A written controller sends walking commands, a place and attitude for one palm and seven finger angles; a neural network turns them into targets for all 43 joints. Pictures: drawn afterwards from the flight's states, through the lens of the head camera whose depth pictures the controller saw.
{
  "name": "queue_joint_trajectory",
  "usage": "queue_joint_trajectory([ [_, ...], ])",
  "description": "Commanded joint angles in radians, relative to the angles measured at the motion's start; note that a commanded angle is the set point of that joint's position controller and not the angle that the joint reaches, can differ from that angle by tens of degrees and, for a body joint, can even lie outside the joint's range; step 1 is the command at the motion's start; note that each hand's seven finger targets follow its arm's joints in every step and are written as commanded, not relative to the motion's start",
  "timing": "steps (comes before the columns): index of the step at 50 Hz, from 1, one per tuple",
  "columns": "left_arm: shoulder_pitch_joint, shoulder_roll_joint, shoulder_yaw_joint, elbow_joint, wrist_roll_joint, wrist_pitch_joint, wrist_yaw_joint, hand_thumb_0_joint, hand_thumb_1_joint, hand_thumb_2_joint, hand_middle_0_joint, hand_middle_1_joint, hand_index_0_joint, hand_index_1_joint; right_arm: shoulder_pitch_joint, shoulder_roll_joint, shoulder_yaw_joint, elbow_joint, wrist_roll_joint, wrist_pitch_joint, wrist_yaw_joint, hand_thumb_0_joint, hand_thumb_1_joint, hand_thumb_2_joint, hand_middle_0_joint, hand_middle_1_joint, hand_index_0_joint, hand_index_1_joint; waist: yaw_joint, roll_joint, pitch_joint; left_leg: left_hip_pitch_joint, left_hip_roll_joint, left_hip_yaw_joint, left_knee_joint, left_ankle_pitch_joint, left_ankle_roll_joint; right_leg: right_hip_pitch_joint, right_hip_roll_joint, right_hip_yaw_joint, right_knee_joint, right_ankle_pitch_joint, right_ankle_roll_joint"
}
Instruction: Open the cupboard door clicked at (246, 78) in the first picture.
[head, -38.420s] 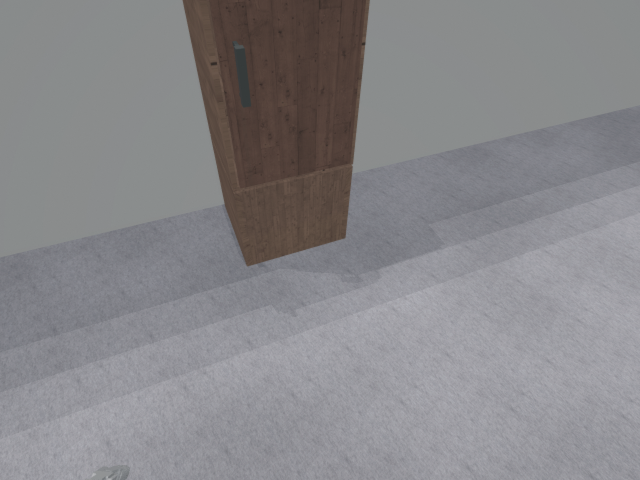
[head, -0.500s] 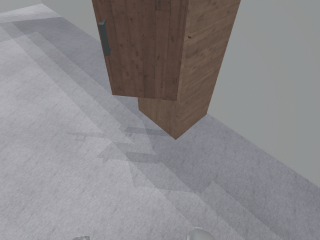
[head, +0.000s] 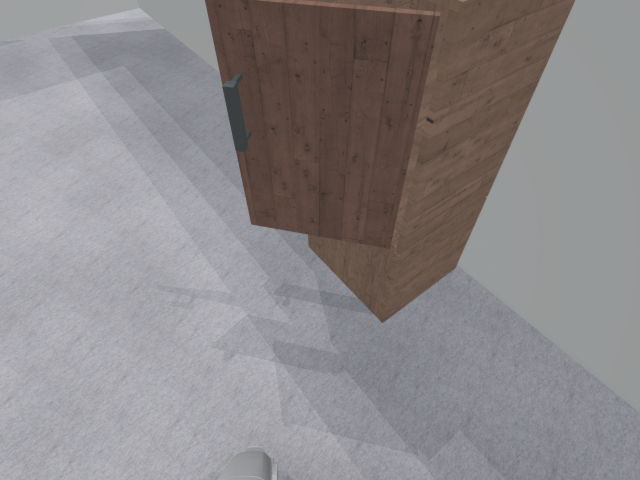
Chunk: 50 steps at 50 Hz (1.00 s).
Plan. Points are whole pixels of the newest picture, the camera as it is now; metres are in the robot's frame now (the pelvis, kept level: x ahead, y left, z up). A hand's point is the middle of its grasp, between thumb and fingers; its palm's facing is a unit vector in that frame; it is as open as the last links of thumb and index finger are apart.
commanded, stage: take the last steps up to it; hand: left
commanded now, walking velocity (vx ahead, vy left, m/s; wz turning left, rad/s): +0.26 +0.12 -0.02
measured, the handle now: (239, 113) +0.78 +0.24 +0.03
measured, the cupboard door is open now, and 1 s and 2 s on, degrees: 39 39 39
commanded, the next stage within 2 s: come to a stop and stand still in 0.28 s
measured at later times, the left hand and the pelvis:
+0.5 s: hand (178, 399) +0.25 +0.26 -0.18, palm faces +0.00 -0.97 -0.23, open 7.3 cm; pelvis +0.16 +0.07 -0.02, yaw -3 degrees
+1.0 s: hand (159, 417) +0.23 +0.29 -0.20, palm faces +0.02 -0.98 -0.17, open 7.3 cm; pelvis +0.17 +0.11 -0.01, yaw -2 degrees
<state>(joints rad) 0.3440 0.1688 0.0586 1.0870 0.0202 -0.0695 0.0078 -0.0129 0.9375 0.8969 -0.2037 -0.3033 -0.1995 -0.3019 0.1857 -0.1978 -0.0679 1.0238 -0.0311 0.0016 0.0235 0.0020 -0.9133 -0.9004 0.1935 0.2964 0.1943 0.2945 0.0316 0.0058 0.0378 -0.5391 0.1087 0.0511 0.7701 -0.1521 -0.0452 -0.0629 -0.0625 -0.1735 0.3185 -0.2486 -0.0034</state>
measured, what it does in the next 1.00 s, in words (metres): walks ahead: left foot, then right foot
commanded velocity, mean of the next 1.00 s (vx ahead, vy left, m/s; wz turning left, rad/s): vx -0.03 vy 0.02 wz -0.02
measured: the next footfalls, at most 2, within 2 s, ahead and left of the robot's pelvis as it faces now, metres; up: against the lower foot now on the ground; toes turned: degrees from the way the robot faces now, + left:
left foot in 0.14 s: +0.21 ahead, +0.19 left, +0.00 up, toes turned +3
right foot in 0.50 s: +0.25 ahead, -0.04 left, +0.00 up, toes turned -8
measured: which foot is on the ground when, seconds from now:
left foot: up 0.00-0.12, down 0.14-1.00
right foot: down 0.00-0.14, up 0.16-0.48, down 0.50-0.90, up 0.92-1.00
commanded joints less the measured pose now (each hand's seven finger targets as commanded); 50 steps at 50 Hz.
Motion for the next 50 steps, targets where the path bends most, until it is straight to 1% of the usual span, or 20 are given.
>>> queue_joint_trajectory([
  [1,0.051,0.148,0.019,-0.015,0.007,-0.015,0.0,0.0,0.9,0.9,-0.2,-0.3,-0.2,-0.3,-0.08,-0.008,0.012,-0.089,0.007,-0.029,0.021,0.0,-0.9,-0.9,0.2,0.3,0.2,0.3,0.014,-0.176,0.068,0.03,-0.031,0.029,-0.134,-0.028,0.015,-0.025,-0.277,0.154,-0.106,0.262,-0.114],
  [3,0.046,0.159,0.024,-0.012,0.009,-0.005,0.003,0.0,0.9,0.9,-0.2,-0.3,-0.2,-0.3,-0.067,-0.023,0.01,-0.09,0.008,-0.037,0.019,0.0,-0.9,-0.9,0.2,0.3,0.2,0.3,-0.001,-0.188,0.055,0.134,-0.054,0.042,-0.208,-0.053,0.031,-0.044,-0.275,0.147,-0.05,0.261,-0.097],
  [5,0.033,0.152,0.024,-0.016,0.006,0.003,0.0,0.0,0.9,0.9,-0.2,-0.3,-0.2,-0.3,0.096,-0.079,0.0,-0.039,0.002,-0.05,0.004,0.0,-0.9,-0.9,0.2,0.3,0.2,0.3,-0.083,-0.065,-0.017,0.431,-0.091,0.07,-0.328,-0.031,0.049,-0.151,-0.197,0.069,0.19,0.303,-0.061],
  [7,0.074,0.061,0.0,-0.051,-0.007,0.004,-0.006,0.0,0.9,0.9,-0.2,-0.3,-0.2,-0.3,0.319,-0.248,-0.038,0.008,-0.007,-0.055,-0.026,0.0,-0.9,-0.9,0.2,0.3,0.2,0.3,-0.143,0.301,-0.212,0.768,0.263,-0.379,-0.409,0.145,0.208,-0.483,0.016,-0.009,0.735,-0.348,0.007],
  [9,-0.02,0.066,0.0,-0.094,-0.005,0.008,0.003,0.0,0.9,0.9,-0.2,-0.3,-0.2,-0.3,0.26,-0.221,-0.023,-0.015,-0.002,-0.044,-0.037,0.0,-0.9,-0.9,0.2,0.3,0.2,0.3,-0.119,0.108,-0.113,0.566,0.293,-0.349,-0.467,0.093,0.264,-0.539,-0.033,0.108,0.96,-0.322,-0.031],
  [12,-0.015,0.043,0.002,-0.067,0.004,0.037,-0.009,0.0,0.9,0.9,-0.2,-0.3,-0.2,-0.3,0.092,-0.095,0.017,-0.05,0.004,-0.056,-0.047,0.0,-0.9,-0.9,0.2,0.3,0.2,0.3,-0.04,0.15,0.017,0.323,0.2,-0.203,-0.553,0.007,0.22,-0.503,-0.083,0.151,0.909,-0.152,-0.015],
  [15,0.019,0.02,-0.001,-0.065,0.002,0.049,-0.012,0.0,0.9,0.9,-0.2,-0.3,-0.2,-0.3,0.093,-0.093,0.022,-0.036,0.004,-0.068,-0.051,0.0,-0.9,-0.9,0.2,0.3,0.2,0.3,-0.004,0.091,-0.02,0.316,0.173,-0.122,-0.562,0.13,0.224,-0.434,-0.072,0.131,0.773,-0.115,-0.006],
  [20,-0.056,0.011,-0.008,-0.101,0.003,0.051,-0.01,0.0,0.9,0.9,-0.2,-0.3,-0.2,-0.3,0.096,-0.079,0.021,-0.022,-0.002,-0.06,-0.051,0.0,-0.9,-0.9,0.2,0.3,0.2,0.3,-0.01,0.048,-0.013,0.303,0.164,-0.078,-0.531,0.19,0.235,-0.301,-0.033,0.101,0.441,-0.067,0.003],
  [23,-0.003,0.032,-0.011,-0.071,0.0,0.053,0.004,0.0,0.9,0.9,-0.2,-0.3,-0.2,-0.3,0.069,-0.071,0.033,-0.007,0.009,-0.048,-0.061,0.0,-0.9,-0.9,0.2,0.3,0.2,0.3,0.026,-0.003,-0.045,0.252,0.105,-0.026,-0.392,0.249,0.15,-0.08,-0.01,0.112,0.2,0.13,0.01],
  [26,-0.048,0.182,-0.008,-0.07,-0.005,0.042,0.013,0.0,0.9,0.9,-0.2,-0.3,-0.2,-0.3,0.15,-0.03,0.038,0.016,0.029,-0.021,-0.051,0.0,-0.9,-0.9,0.2,0.3,0.2,0.3,-0.036,-0.172,-0.052,0.256,-0.063,0.027,-0.295,-0.166,0.022,-0.105,-0.269,0.356,0.072,0.536,-0.143],
  [27,-0.098,0.181,-0.013,-0.086,-0.007,0.053,0.013,0.0,0.9,0.9,-0.2,-0.3,-0.2,-0.3,0.178,-0.021,0.039,0.035,0.03,-0.012,-0.049,0.0,-0.9,-0.9,0.2,0.3,0.2,0.3,-0.055,-0.087,-0.03,0.334,-0.064,0.012,-0.316,-0.141,0.023,-0.199,-0.258,0.316,0.088,0.465,-0.148],
  [29,-0.123,0.145,-0.014,-0.092,-0.012,0.056,0.025,0.0,0.9,0.9,-0.2,-0.3,-0.2,-0.3,0.185,-0.027,0.037,0.06,0.023,0.0,-0.057,0.0,-0.9,-0.9,0.2,0.3,0.2,0.3,-0.047,-0.145,-0.071,0.341,-0.021,0.006,-0.328,0.079,0.029,-0.12,-0.152,0.233,0.169,0.598,-0.102],
  [33,-0.084,0.178,0.003,-0.096,-0.015,0.067,0.037,0.0,0.9,0.9,-0.2,-0.3,-0.2,-0.3,0.196,-0.07,0.015,0.047,0.026,0.012,-0.068,0.0,-0.9,-0.9,0.2,0.3,0.2,0.3,-0.025,-0.068,-0.186,0.36,-0.022,0.029,-0.205,0.311,0.019,-0.011,-0.183,0.237,0.257,0.884,-0.117],
  [37,-0.104,0.193,0.014,-0.102,-0.004,0.079,0.043,0.0,0.9,0.9,-0.2,-0.3,-0.2,-0.3,0.135,-0.023,0.012,0.013,0.03,0.035,-0.06,0.0,-0.9,-0.9,0.2,0.3,0.2,0.3,-0.004,-0.162,-0.106,0.209,-0.095,0.029,-0.064,-0.337,0.004,-0.006,-0.293,0.338,0.135,0.914,-0.216],
  [39,-0.135,0.188,0.021,-0.113,0.004,0.083,0.048,0.0,0.9,0.9,-0.2,-0.3,-0.2,-0.3,0.123,-0.013,0.007,0.0,0.029,0.042,-0.059,0.0,-0.9,-0.9,0.2,0.3,0.2,0.3,-0.007,-0.17,-0.09,0.211,-0.088,-0.001,-0.043,-0.382,0.009,-0.039,-0.293,0.33,0.094,0.804,-0.23],
  [42,-0.189,0.177,0.02,-0.127,-0.003,0.086,0.037,0.0,0.9,0.9,-0.2,-0.3,-0.2,-0.3,0.188,-0.005,0.01,0.025,0.026,0.037,-0.055,0.0,-0.9,-0.9,0.2,0.3,0.2,0.3,-0.059,-0.166,-0.098,0.356,-0.081,0.01,-0.265,-0.138,0.012,-0.156,-0.22,0.276,0.122,0.469,-0.141],
  [43,-0.191,0.147,0.016,-0.133,-0.009,0.09,0.032,0.0,0.9,0.9,-0.2,-0.3,-0.2,-0.3,0.21,-0.026,0.009,0.03,0.019,0.028,-0.055,0.0,-0.9,-0.9,0.2,0.3,0.2,0.3,-0.067,-0.079,-0.097,0.427,-0.037,-0.037,-0.354,-0.039,0.033,-0.237,-0.155,0.239,0.169,0.267,-0.087],
  [45,-0.178,0.076,0.008,-0.154,-0.018,0.11,0.026,0.0,0.9,0.9,-0.2,-0.3,-0.2,-0.3,0.132,-0.128,-0.007,-0.02,-0.001,0.021,-0.063,0.0,-0.9,-0.9,0.2,0.3,0.2,0.3,-0.047,0.275,-0.017,0.237,0.225,-0.342,-0.558,-0.049,0.182,-0.294,0.027,0.128,0.399,-0.223,0.013],
  [47,-0.165,0.091,0.016,-0.134,-0.003,0.13,0.023,0.0,0.9,0.9,-0.2,-0.3,-0.2,-0.3,0.049,-0.108,0.002,-0.043,0.0,0.013,-0.067,0.0,-0.9,-0.9,0.2,0.3,0.2,0.3,-0.027,0.192,0.046,0.127,0.202,-0.294,-0.607,-0.182,0.208,-0.28,0.025,0.214,0.604,-0.255,-0.01],
  [50,-0.123,0.072,0.01,-0.106,-0.001,0.117,0.012,0.0,0.9,0.9,-0.2,-0.3,-0.2,-0.3,0.023,-0.097,0.014,-0.045,0.001,-0.001,-0.073,0.0,-0.9,-0.9,0.2,0.3,0.2,0.3,-0.005,0.094,0.036,0.227,0.151,-0.213,-0.548,-0.031,0.195,-0.315,0.026,0.209,0.601,-0.196,-0.002],
])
